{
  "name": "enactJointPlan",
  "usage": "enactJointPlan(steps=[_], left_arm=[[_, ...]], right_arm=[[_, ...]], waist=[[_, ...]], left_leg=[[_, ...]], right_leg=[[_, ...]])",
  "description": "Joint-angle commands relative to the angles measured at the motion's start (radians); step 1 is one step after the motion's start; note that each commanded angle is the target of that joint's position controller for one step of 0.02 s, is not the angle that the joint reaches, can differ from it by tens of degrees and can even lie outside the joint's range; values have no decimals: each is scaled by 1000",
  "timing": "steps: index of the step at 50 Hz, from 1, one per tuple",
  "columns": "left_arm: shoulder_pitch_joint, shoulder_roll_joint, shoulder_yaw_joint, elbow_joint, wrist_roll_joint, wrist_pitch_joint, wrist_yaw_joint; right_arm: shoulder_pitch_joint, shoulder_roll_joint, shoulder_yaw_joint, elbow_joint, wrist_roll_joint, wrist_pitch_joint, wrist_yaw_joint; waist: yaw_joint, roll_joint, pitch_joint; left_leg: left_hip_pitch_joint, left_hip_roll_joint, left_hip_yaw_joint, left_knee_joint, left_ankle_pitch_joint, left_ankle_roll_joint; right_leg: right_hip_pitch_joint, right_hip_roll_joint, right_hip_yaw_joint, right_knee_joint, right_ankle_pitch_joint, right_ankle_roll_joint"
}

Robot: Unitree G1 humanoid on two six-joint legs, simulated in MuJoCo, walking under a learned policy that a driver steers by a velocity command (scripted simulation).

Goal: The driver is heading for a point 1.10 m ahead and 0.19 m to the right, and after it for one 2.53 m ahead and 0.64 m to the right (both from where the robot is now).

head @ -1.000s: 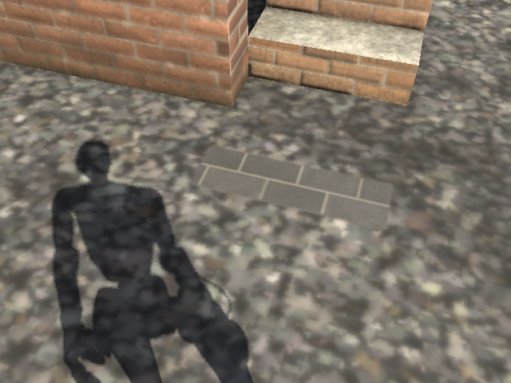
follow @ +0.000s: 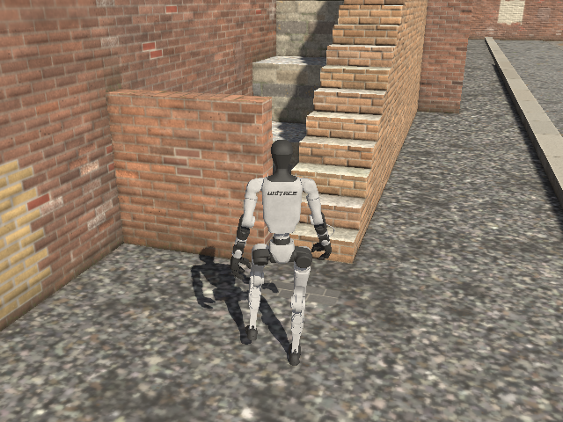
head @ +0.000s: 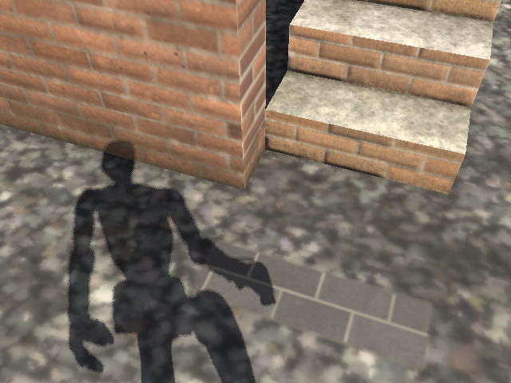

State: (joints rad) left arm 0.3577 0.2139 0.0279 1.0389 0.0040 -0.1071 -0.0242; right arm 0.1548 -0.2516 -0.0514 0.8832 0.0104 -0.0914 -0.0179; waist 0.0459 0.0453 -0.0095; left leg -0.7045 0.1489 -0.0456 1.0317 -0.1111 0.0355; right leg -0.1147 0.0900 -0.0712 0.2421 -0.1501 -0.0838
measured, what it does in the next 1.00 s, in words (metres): walks ahead, turning right: left foot, then right foot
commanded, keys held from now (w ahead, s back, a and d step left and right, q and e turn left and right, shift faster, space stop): w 0.10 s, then w+e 0.80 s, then w+q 0.10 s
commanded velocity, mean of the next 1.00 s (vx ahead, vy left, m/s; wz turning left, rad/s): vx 0.50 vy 0.00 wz -0.37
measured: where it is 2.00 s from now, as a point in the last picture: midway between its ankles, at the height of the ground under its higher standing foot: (341, 239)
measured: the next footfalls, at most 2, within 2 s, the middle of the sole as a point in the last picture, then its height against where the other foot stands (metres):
left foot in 0.26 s outside the picture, level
right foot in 0.82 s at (341, 368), level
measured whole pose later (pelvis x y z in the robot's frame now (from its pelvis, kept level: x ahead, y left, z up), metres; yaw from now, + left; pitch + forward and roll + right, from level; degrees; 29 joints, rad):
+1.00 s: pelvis +0.52 -0.07 -0.01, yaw -26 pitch +1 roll +0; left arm 0.25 0.25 0.08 0.81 0.00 -0.06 -0.04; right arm 0.16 -0.28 -0.06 0.82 0.01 -0.12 0.00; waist 0.01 0.02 0.04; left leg -0.55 0.11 -0.04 1.21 -0.33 0.00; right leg -0.30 0.10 -0.01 0.44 -0.17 -0.11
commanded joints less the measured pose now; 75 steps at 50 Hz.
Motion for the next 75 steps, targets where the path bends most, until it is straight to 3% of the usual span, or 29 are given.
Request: enactJointPlan(steps=[1, 8, 12, 13, 14, 15, 16, 17, 22, 35, 38, 40, 41, 42, 43, 45, 48, 50, 51, 56, 61, 65, 67, 68, 69, 70, 71, 73, 75], left_arm=[[-25, 144, 22, -61, -5, -9, 20], [106, 163, 30, -22, -25, 17, 29], [48, 186, 40, -44, -22, 35, 35], [27, 149, 25, -67, -8, 34, 32], [110, 37, -4, -94, -1, 20, 27], [162, 25, -11, -81, -34, -1, 22], [86, 137, 20, -92, -60, -8, 25], [11, 152, 27, -114, -60, -6, 30], [8, 63, 45, -130, -41, 58, 35], [-406, 51, 34, -332, -22, 58, -32], [-384, 84, 48, -357, -27, 59, -47], [-151, 173, 95, -309, -32, 54, -53], [22, 247, 132, -260, -33, 56, -35], [63, 362, 156, -237, -37, 60, -11], [61, 361, 142, -288, -13, 43, -9], [8, 223, 110, -285, -11, 29, -8], [-167, 111, 66, -323, 2, 27, -8], [-150, 146, 70, -304, 1, 15, -4], [-43, 179, 72, -246, 32, 13, -5], [-22, 153, 55, -222, 26, 8, 2], [16, 160, 50, -178, 28, -1, 19], [25, 173, 45, -141, 28, -6, 35], [8, 213, 54, -139, 23, 4, 43], [7, 204, 47, -145, 13, 7, 52], [9, 147, 24, -195, -2, 0, 53], [42, 117, 26, -223, -16, -11, 34], [-24, 162, 27, -220, 16, -15, 25], [-112, 144, 20, -243, 12, -30, 17], [-105, 126, 17, -246, 41, 5, 17]], right_arm=[[-25, -26, -3, -52, -5, -5, 5], [-245, -33, 7, -128, 12, -23, 42], [-41, -117, -32, -87, 10, -45, 47], [160, -182, -58, -38, 3, -48, 38], [314, -292, -84, -16, -22, -42, 30], [333, -240, -69, -7, -25, -36, 33], [246, -155, -45, -25, -18, -37, 32], [155, -110, -30, -43, -11, -37, 31], [46, -63, -21, -11, -25, -46, 33], [187, -168, -56, 42, 0, -3, -18], [167, -205, -67, 32, 6, 15, -20], [138, -217, -61, 13, -8, 42, -24], [137, -205, -53, -5, -9, 39, -25], [164, -65, -17, -56, -38, 18, -16], [158, -86, -11, -98, 7, -40, 1], [27, -132, -16, -134, 39, -87, 16], [106, -146, -36, -76, 1, -44, 21], [118, -116, -33, -74, -5, -16, 21], [131, -32, 0, -70, -89, 29, 48], [-7, -65, -4, -95, -38, 63, 61], [-124, -57, 1, -130, -36, 46, 78], [-108, -58, -1, -145, -35, 40, 72], [63, -72, -14, -105, -54, 33, 41], [217, -98, -28, -61, -69, 20, 27], [366, -213, -62, -48, -82, 17, 10], [344, -269, -82, -46, -57, 23, 18], [301, -233, -80, -44, -23, 38, 29], [201, -136, -54, -65, -23, 50, 25], [169, -107, -39, -69, -17, 45, 15]], waist=[[-30, -79, 68], [35, -90, 112], [-101, -123, -7], [-185, -99, -150], [-179, 119, -332], [-165, 264, -446], [-156, 157, -285], [-130, 92, -172], [-25, 48, 5], [-121, -17, 125], [-78, 33, 70], [61, 51, -63], [140, -2, -152], [58, -274, -186], [41, -245, -380], [54, -127, -195], [-64, -55, -96], [-79, -59, -65], [-83, -39, -19], [-24, -118, 55], [17, -103, 113], [0, -115, 105], [-76, -107, -10], [-141, -78, -104], [-187, 56, -235], [-124, 285, -297], [-137, 92, -232], [-101, -48, -28], [-52, -64, -5]], left_leg=[[-9, 7, 7, -193, 159, -16], [22, -60, 30, -481, 151, -8], [362, -132, 64, -564, 37, 39], [661, -60, 0, -521, 60, 86], [1078, 205, -360, -538, 2, 201], [1154, 310, -690, -698, -117, 277], [1018, 273, -563, -718, -154, 221], [861, 240, -397, -736, -110, 177], [515, 116, -23, -882, 94, 134], [784, 183, 210, -858, 192, 112], [818, 180, 265, -712, 554, 77], [742, 133, 309, -389, 800, 37], [535, 89, 313, -111, 615, -12], [125, -75, 287, 251, -270, -68], [-52, -193, 9, 463, -502, -74], [-160, -92, -49, 376, -328, -22], [80, 8, -32, 196, -195, -26], [119, 10, -8, 129, -160, -42], [172, -19, 68, 65, -117, -49], [77, -31, 44, -170, 79, -29], [40, -69, 58, -367, 118, 1], [133, -130, 136, -461, -11, 53], [302, -208, 186, -526, -68, 101], [519, -200, 143, -569, -3, 138], [801, 33, -182, -583, -85, 234], [1020, 218, -687, -709, 59, 379], [988, 173, -572, -720, 17, 356], [756, 109, -377, -778, 108, 285], [629, 46, -281, -810, 256, 245]], right_leg=[[-66, -273, 174, -146, 182, -146], [110, -319, 191, -68, 150, -120], [107, -294, 200, 175, 424, -72], [-32, -232, 157, 421, 387, -38], [-399, -81, 71, 821, 9, 33], [-570, -32, 189, 1033, -419, 41], [-649, -95, 229, 1116, -368, 29], [-653, -151, 194, 1106, -271, 23], [-506, -230, 171, 959, -71, 29], [-675, -202, 52, 436, 104, 15], [-529, -128, -35, 400, -16, -26], [-203, -27, -83, 369, -50, -76], [104, -37, 11, 322, -8, -123], [365, -292, 489, 258, -53, -235], [520, -451, 969, 66, -127, -390], [379, -369, 669, 69, 47, -288], [10, -302, 413, 24, 256, -226], [-74, -294, 332, -16, 357, -224], [-130, -252, 232, -34, 434, -167], [-30, -247, 145, -118, 251, -107], [140, -303, 82, -152, 201, -109], [240, -314, 16, -9, 560, -84], [279, -287, -31, 274, 871, -62], [171, -261, -59, 492, 811, -34], [-101, -207, -88, 826, 482, 5], [-462, 26, 17, 1121, -343, 45], [-562, -67, 162, 1137, -281, 21], [-568, -155, 148, 998, -159, 23], [-465, -177, 143, 898, -150, 62]])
